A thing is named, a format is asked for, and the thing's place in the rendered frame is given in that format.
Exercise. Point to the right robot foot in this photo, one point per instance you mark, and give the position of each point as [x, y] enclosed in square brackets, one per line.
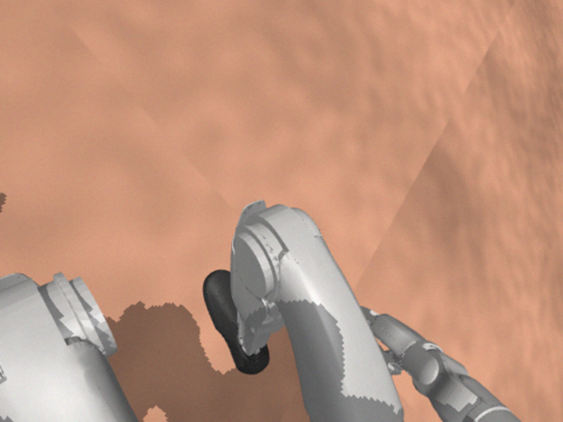
[224, 315]

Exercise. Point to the right robot arm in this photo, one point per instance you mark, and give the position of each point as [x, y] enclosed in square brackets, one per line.
[455, 396]

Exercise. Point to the right robot hand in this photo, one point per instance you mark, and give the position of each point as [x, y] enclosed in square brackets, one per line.
[397, 336]

